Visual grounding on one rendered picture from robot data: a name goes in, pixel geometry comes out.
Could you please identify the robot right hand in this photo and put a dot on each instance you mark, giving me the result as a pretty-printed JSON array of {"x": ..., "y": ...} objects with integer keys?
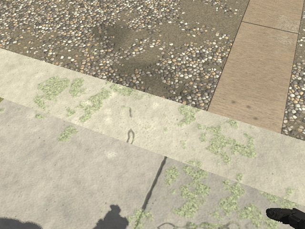
[{"x": 294, "y": 217}]

